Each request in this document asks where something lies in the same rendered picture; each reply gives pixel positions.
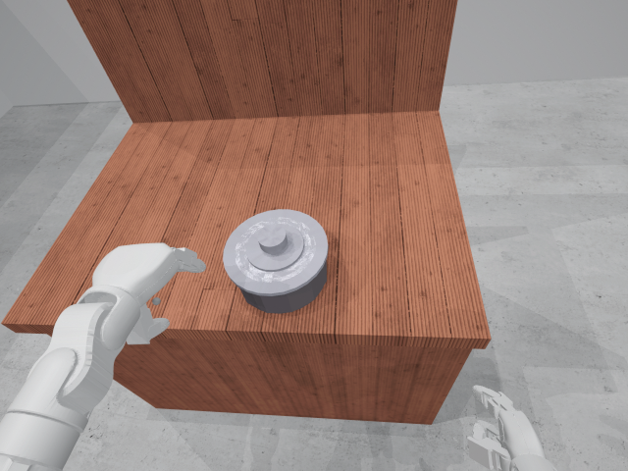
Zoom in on pot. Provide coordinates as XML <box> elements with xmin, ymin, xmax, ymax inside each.
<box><xmin>240</xmin><ymin>259</ymin><xmax>327</xmax><ymax>314</ymax></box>

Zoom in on knob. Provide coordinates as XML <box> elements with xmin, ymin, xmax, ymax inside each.
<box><xmin>257</xmin><ymin>225</ymin><xmax>288</xmax><ymax>254</ymax></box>

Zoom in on table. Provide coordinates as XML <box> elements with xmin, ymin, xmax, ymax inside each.
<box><xmin>1</xmin><ymin>0</ymin><xmax>492</xmax><ymax>425</ymax></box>

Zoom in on left robot hand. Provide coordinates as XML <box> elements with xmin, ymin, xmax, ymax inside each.
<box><xmin>92</xmin><ymin>243</ymin><xmax>206</xmax><ymax>344</ymax></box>

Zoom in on right robot hand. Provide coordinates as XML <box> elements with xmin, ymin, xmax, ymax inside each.
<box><xmin>467</xmin><ymin>386</ymin><xmax>546</xmax><ymax>471</ymax></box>

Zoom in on lid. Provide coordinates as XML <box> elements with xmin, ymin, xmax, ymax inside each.
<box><xmin>223</xmin><ymin>209</ymin><xmax>329</xmax><ymax>296</ymax></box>

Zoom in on left robot forearm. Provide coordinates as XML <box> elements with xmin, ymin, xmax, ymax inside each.
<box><xmin>0</xmin><ymin>285</ymin><xmax>140</xmax><ymax>471</ymax></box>

